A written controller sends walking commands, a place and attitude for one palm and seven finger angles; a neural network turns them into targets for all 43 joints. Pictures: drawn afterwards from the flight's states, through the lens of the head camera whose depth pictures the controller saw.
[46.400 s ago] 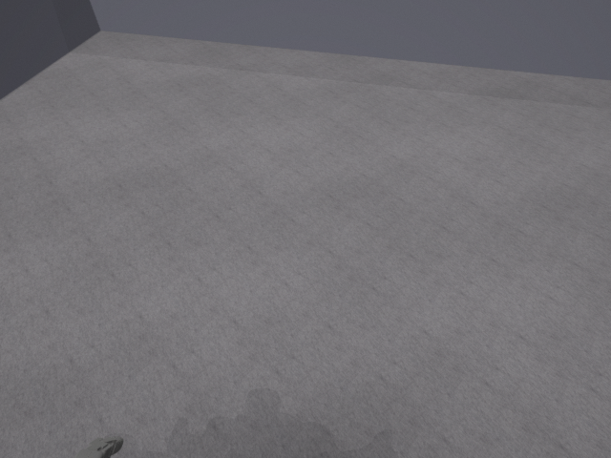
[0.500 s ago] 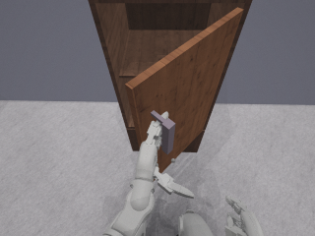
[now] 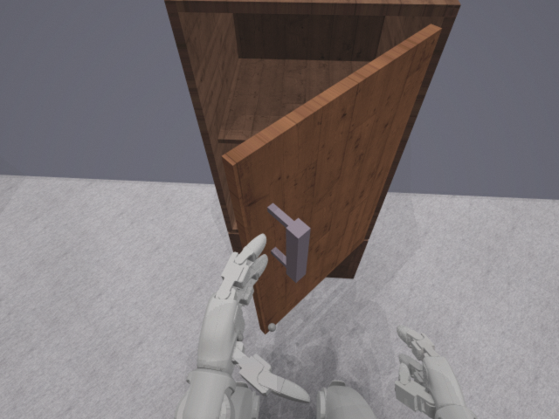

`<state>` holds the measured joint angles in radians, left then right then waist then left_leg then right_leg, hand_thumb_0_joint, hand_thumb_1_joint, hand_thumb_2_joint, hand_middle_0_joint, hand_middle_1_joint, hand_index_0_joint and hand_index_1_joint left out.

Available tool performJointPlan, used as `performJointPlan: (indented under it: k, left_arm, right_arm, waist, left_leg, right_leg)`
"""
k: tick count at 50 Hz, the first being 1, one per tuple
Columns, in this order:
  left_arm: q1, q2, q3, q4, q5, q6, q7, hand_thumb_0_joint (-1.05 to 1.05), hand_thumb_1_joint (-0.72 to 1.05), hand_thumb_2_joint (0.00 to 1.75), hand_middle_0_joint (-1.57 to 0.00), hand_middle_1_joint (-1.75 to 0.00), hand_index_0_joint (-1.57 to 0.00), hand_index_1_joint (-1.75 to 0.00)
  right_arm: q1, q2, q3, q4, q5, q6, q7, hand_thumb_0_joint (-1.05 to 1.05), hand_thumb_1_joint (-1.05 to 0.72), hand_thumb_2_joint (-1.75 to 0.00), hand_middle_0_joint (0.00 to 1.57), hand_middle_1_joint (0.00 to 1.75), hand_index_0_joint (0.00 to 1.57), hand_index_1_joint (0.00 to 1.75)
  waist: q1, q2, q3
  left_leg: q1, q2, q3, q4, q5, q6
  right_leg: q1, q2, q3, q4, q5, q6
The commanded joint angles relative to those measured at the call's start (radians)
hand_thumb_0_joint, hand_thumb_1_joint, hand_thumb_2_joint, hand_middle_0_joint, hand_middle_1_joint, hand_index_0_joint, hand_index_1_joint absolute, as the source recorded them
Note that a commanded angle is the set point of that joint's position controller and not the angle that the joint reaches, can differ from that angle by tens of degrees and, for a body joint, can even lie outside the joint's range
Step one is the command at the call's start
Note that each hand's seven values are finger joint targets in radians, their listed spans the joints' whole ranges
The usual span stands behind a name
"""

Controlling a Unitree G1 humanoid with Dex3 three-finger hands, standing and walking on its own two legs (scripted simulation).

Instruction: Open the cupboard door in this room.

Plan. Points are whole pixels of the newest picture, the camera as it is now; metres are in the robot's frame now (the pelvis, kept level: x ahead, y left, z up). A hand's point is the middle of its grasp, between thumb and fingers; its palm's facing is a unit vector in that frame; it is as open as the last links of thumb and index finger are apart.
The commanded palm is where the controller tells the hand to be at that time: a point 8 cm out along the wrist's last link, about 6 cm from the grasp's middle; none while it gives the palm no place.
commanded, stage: slide the hand sideways off the handle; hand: left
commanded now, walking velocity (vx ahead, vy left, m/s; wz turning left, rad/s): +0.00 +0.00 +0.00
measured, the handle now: (286, 244) +0.35 +0.01 +0.06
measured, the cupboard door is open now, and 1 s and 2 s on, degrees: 47 47 47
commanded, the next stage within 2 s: draw the hand back to the body in 0.34 s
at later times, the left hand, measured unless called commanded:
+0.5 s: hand (234, 349) +0.21 +0.07 +0.05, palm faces -0.10 -0.99 +0.03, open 16.3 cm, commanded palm +0.18 +0.13 +0.06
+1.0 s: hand (137, 334) +0.20 +0.15 +0.14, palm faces -0.02 -0.99 -0.13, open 16.0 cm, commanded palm +0.17 +0.21 +0.16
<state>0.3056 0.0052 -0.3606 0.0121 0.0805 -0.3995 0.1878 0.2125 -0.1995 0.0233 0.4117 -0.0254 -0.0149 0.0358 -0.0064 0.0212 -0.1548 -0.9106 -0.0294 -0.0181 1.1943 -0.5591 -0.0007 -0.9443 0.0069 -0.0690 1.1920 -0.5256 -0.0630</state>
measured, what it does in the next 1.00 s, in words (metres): stands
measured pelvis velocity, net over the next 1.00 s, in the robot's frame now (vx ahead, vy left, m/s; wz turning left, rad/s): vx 0.02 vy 0.02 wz -0.01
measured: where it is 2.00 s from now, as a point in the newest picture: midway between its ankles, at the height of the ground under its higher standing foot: outside the picture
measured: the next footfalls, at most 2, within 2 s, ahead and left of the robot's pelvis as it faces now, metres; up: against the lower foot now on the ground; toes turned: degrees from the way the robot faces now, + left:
none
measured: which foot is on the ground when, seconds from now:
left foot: down 0.00-1.00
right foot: down 0.00-1.00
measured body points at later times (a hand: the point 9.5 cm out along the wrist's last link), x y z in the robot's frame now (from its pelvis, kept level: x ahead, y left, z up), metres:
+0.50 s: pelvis +0.00 +0.00 -0.01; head +0.08 -0.01 +0.43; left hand +0.21 +0.12 +0.05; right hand +0.20 -0.23 -0.09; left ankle +0.01 +0.12 -0.64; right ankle +0.03 -0.08 -0.64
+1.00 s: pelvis +0.02 +0.02 +0.04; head +0.03 +0.01 +0.49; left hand +0.19 +0.20 +0.15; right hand +0.19 -0.21 -0.02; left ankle +0.01 +0.12 -0.64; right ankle +0.03 -0.08 -0.64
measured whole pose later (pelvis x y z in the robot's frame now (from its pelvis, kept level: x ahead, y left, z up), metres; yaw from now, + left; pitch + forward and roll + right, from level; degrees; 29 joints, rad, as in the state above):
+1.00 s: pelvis +0.02 +0.02 +0.04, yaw -1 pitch +8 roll -1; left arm 0.64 0.23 -0.05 -0.43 -0.10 -0.19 -0.02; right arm 0.31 -0.23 0.03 0.36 0.03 -0.06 -0.06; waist 0.01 0.05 -0.15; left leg -0.64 -0.02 -0.03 1.02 -0.52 0.02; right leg -0.66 0.03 -0.07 0.97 -0.47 -0.04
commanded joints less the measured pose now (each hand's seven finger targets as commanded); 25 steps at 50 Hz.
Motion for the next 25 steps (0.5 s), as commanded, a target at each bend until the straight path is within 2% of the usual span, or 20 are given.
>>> performJointPlan:
  k: [1,6,7,9,10,12,15,17,20,21,22,25]
  left_arm:
    - [-0.007,-0.008,0.059,-0.265,-0.033,-0.068,-0.026,0.00,-0.50,0.30,-0.15,-0.30,-0.15,-0.30]
    - [0.072,0.022,0.095,-0.315,-0.061,-0.062,-0.063,0.00,-0.50,0.30,-0.15,-0.30,-0.15,-0.30]
    - [0.108,0.034,0.112,-0.321,-0.067,-0.062,-0.069,0.00,-0.50,0.30,-0.15,-0.30,-0.15,-0.30]
    - [0.142,0.036,0.114,-0.335,-0.075,-0.064,-0.084,0.00,-0.50,0.30,-0.15,-0.30,-0.15,-0.30]
    - [0.169,0.050,0.134,-0.337,-0.079,-0.065,-0.090,0.00,-0.50,0.30,-0.15,-0.30,-0.15,-0.30]
    - [0.156,0.052,0.121,-0.365,-0.083,-0.076,-0.113,0.00,-0.50,0.30,-0.15,-0.30,-0.15,-0.30]
    - [0.176,0.059,0.104,-0.408,-0.093,-0.098,-0.154,0.00,-0.50,0.30,-0.15,-0.30,-0.15,-0.30]
    - [0.175,0.059,0.098,-0.408,-0.106,-0.106,-0.178,0.00,-0.50,0.30,-0.15,-0.30,-0.15,-0.30]
    - [0.183,0.069,0.099,-0.436,-0.111,-0.102,-0.189,0.00,-0.50,0.30,-0.15,-0.30,-0.15,-0.30]
    - [0.204,0.078,0.111,-0.436,-0.111,-0.097,-0.186,0.00,-0.50,0.30,-0.15,-0.30,-0.15,-0.30]
    - [0.219,0.071,0.104,-0.427,-0.108,-0.089,-0.182,0.00,-0.50,0.30,-0.15,-0.30,-0.15,-0.30]
    - [0.224,0.158,0.177,-0.541,-0.102,-0.059,-0.153,0.00,-0.50,0.30,-0.15,-0.30,-0.15,-0.30]
  right_arm:
    - [-0.040,-0.084,-0.044,-0.160,0.007,-0.059,-0.015,0.00,-0.90,-0.90,0.20,0.30,0.20,0.30]
    - [-0.031,-0.086,-0.046,-0.172,0.008,-0.065,-0.018,0.00,-0.90,-0.90,0.20,0.30,0.20,0.30]
    - [-0.025,-0.085,-0.045,-0.174,0.009,-0.065,-0.018,0.00,-0.90,-0.90,0.20,0.30,0.20,0.30]
    - [-0.023,-0.086,-0.046,-0.180,0.011,-0.066,-0.018,0.00,-0.90,-0.90,0.20,0.30,0.20,0.30]
    - [-0.026,-0.088,-0.048,-0.181,0.010,-0.068,-0.020,0.00,-0.90,-0.90,0.20,0.30,0.20,0.30]
    - [-0.023,-0.091,-0.049,-0.181,0.011,-0.072,-0.023,0.00,-0.90,-0.90,0.20,0.30,0.20,0.30]
    - [-0.020,-0.099,-0.053,-0.183,0.011,-0.086,-0.024,0.00,-0.90,-0.90,0.20,0.30,0.20,0.30]
    - [-0.012,-0.102,-0.053,-0.179,0.013,-0.095,-0.027,0.00,-0.90,-0.90,0.20,0.30,0.20,0.30]
    - [-0.013,-0.107,-0.057,-0.188,0.014,-0.103,-0.029,0.00,-0.90,-0.90,0.20,0.30,0.20,0.30]
    - [-0.010,-0.107,-0.058,-0.190,0.015,-0.102,-0.028,0.00,-0.90,-0.90,0.20,0.30,0.20,0.30]
    - [-0.007,-0.107,-0.058,-0.193,0.016,-0.101,-0.028,0.00,-0.90,-0.90,0.20,0.30,0.20,0.30]
    - [-0.008,-0.108,-0.060,-0.218,0.021,-0.086,-0.035,0.00,-0.90,-0.90,0.20,0.30,0.20,0.30]
  waist:
    - [-0.009,-0.089,-0.227]
    - [-0.006,-0.090,-0.242]
    - [0.003,-0.087,-0.247]
    - [-0.003,-0.109,-0.238]
    - [0.001,-0.112,-0.245]
    - [-0.017,-0.104,-0.232]
    - [-0.026,-0.083,-0.239]
    - [-0.039,-0.100,-0.227]
    - [-0.029,-0.058,-0.243]
    - [-0.020,-0.056,-0.248]
    - [-0.022,-0.073,-0.248]
    - [0.011,-0.022,-0.292]
  left_leg:
    - [0.037,-0.016,-0.004,-0.121,0.168,0.019]
    - [0.020,-0.016,-0.004,-0.104,0.193,0.018]
    - [0.013,-0.018,-0.004,-0.104,0.197,0.015]
    - [0.005,-0.017,-0.005,-0.098,0.197,0.016]
    - [-0.005,-0.016,-0.006,-0.092,0.205,0.016]
    - [-0.016,-0.014,-0.005,-0.078,0.188,0.017]
    - [-0.020,-0.012,-0.012,-0.063,0.186,0.021]
    - [-0.038,-0.012,-0.015,-0.047,0.168,0.021]
    - [-0.029,-0.012,-0.014,-0.044,0.173,0.024]
    - [-0.025,-0.012,-0.015,-0.049,0.176,0.022]
    - [-0.022,-0.012,-0.017,-0.052,0.175,0.023]
    - [0.042,-0.012,-0.013,-0.094,0.212,0.026]
  right_leg:
    - [0.254,-0.024,0.114,-0.219,0.223,0.029]
    - [0.278,-0.029,0.123,-0.204,0.288,0.038]
    - [0.293,-0.031,0.127,-0.202,0.303,0.038]
    - [0.295,-0.033,0.132,-0.204,0.319,0.044]
    - [0.305,-0.032,0.134,-0.200,0.331,0.043]
    - [0.282,-0.037,0.145,-0.201,0.325,0.051]
    - [0.255,-0.034,0.139,-0.187,0.300,0.045]
    - [0.240,-0.039,0.149,-0.192,0.280,0.053]
    - [0.216,-0.031,0.131,-0.176,0.237,0.041]
    - [0.214,-0.029,0.125,-0.170,0.231,0.038]
    - [0.210,-0.026,0.119,-0.169,0.227,0.038]
    - [0.259,-0.014,0.106,-0.180,0.240,0.029]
